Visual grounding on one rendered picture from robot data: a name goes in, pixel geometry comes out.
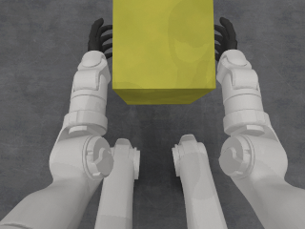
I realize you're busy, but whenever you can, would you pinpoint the robot left upper arm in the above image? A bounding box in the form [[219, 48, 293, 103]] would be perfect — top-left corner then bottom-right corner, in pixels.
[[0, 135, 114, 229]]

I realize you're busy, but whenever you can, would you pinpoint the robot shin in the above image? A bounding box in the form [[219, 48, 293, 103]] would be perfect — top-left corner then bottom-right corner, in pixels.
[[111, 138, 133, 157], [178, 135, 209, 182]]

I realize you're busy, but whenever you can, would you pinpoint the robot right upper arm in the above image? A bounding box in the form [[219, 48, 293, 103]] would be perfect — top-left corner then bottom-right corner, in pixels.
[[218, 134, 305, 229]]

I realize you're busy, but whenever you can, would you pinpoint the robot right shin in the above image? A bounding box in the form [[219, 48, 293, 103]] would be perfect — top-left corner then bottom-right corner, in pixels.
[[178, 135, 209, 182]]

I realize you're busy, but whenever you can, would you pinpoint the left robot hand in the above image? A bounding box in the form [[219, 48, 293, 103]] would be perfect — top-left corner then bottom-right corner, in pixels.
[[88, 18, 113, 59]]

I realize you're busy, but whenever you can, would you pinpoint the robot left shin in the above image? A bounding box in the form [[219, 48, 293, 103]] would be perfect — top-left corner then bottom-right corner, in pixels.
[[111, 138, 133, 157]]

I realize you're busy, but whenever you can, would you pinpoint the robot right forearm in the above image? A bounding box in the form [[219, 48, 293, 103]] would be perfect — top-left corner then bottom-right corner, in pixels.
[[216, 49, 282, 146]]

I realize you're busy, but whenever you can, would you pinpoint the carton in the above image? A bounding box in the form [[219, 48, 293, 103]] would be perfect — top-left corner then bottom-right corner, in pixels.
[[112, 0, 216, 105]]

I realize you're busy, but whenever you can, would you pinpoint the robot left forearm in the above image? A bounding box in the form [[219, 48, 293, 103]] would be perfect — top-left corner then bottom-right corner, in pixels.
[[49, 51, 112, 165]]

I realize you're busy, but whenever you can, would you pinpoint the right robot hand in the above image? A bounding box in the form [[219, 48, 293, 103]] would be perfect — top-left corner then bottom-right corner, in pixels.
[[213, 17, 237, 63]]

